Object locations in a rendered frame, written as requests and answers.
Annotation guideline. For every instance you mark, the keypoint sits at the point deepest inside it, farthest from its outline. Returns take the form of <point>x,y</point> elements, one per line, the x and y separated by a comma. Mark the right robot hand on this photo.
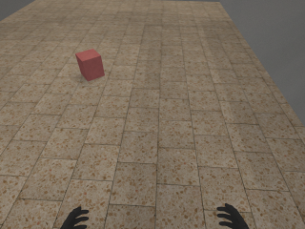
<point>237,222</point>

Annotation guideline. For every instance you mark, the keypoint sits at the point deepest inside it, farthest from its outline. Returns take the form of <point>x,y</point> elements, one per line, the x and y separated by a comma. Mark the left robot hand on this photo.
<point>72,219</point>

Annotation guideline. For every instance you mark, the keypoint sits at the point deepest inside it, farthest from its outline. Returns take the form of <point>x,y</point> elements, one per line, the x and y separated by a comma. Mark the carton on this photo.
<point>90,64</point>

